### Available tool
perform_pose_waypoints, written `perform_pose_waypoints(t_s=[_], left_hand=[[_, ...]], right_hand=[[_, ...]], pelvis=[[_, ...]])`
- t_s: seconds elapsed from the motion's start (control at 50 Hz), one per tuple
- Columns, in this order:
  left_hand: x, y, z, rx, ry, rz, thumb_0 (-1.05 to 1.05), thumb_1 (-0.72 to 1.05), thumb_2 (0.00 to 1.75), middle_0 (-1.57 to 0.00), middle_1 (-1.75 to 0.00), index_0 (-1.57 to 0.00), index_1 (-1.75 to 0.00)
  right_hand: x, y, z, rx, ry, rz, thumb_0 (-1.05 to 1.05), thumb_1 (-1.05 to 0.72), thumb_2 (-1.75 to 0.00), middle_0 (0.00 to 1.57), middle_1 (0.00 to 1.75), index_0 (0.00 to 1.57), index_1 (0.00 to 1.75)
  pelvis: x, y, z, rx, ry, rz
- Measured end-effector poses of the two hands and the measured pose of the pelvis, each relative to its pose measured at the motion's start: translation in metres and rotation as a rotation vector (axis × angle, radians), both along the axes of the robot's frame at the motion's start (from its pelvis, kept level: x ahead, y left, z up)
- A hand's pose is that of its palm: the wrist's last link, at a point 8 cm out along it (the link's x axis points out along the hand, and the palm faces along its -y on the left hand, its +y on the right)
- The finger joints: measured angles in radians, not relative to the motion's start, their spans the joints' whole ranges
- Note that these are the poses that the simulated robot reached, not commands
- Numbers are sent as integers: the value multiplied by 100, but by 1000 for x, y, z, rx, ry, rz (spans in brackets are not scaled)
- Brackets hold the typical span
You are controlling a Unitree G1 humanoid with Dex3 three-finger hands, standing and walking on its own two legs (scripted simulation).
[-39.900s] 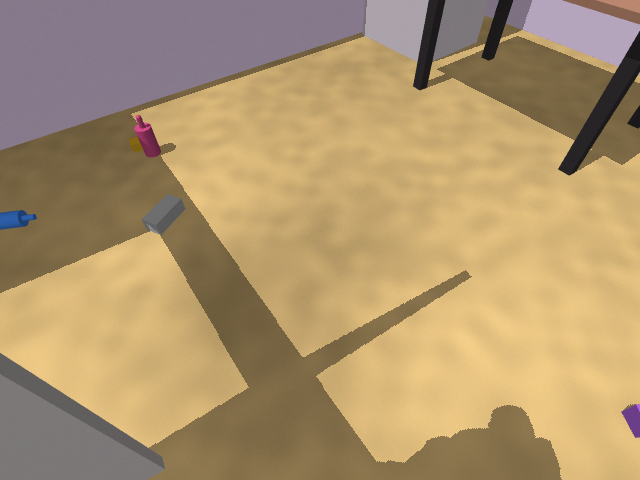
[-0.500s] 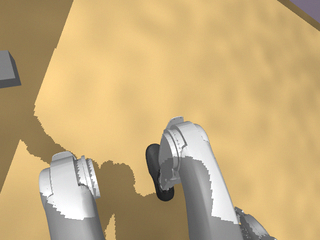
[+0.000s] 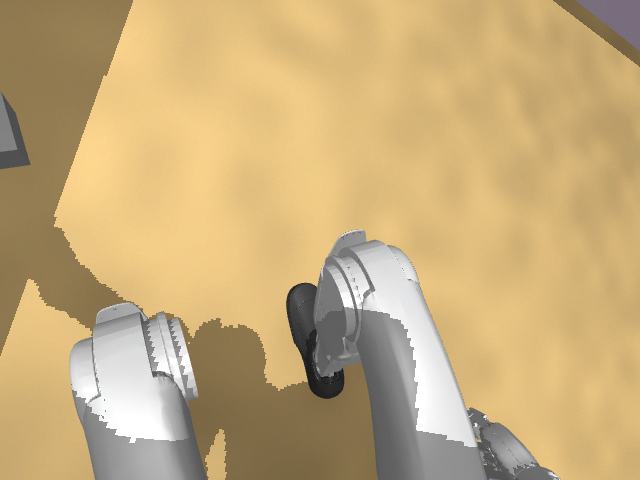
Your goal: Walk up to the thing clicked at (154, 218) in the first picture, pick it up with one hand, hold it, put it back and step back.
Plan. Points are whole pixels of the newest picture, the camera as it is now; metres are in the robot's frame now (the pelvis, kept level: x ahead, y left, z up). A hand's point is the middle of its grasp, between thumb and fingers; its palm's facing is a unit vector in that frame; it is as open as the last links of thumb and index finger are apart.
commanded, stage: rise first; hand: left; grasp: from above
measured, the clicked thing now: out of the picture +0.55 +0.34 -0.30
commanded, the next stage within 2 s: none
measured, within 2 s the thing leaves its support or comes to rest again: neither
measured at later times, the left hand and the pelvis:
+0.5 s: hand out of the picture +0.50 +0.37 -0.17, palm faces -0.44 -0.10 -0.89, open 14.0 cm; pelvis +0.00 +0.00 +0.00, yaw +0 degrees
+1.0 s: hand out of the picture +0.51 +0.37 -0.17, palm faces -0.44 -0.11 -0.89, open 13.9 cm; pelvis +0.00 +0.00 +0.00, yaw +0 degrees
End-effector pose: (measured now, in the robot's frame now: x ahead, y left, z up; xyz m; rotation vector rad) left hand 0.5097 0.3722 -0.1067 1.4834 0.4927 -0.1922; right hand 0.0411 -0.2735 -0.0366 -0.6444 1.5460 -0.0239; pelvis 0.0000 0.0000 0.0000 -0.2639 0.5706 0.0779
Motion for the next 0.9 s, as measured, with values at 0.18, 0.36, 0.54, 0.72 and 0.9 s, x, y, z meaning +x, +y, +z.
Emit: perform_pose_waypoints(t_s=[0.18, 0.36, 0.54, 0.72, 0.9], left_hand=[[1, 4, -1, 8, 20, 8, 0, -53, 102, -10, -99, -9, -100], [-1, 3, -5, -8, 30, -13, 0, -52, 101, -11, -98, -10, -100], [1, 0, -6, -12, 13, -16, 0, -50, 100, -12, -97, -12, -98], [6, 0, -2, 4, 5, 3, 0, -50, 100, -12, -96, -12, -98], [2, -1, -7, 5, 41, 0, 0, -49, 99, -12, -97, -12, -98]], right_hand=[[-1, 6, 0, 7, 2, -3, 0, -90, -89, 21, 30, 20, 30], [1, 6, 1, 6, 15, 8, 0, -90, -89, 21, 30, 20, 30], [4, 3, 2, 1, 11, 19, 0, -90, -89, 21, 30, 20, 30], [1, 3, 1, 7, 2, 9, -1, -90, -89, 21, 30, 20, 30], [-2, 3, 0, 18, 16, 3, 0, -90, -89, 21, 30, 20, 30]], pelvis=[[0, 2, 0, -7, 5, 0], [1, 2, 2, -10, 3, 3], [1, 1, 1, -9, 0, 1], [1, 0, 0, -7, 3, -2], [0, 1, 2, -3, 3, -3]])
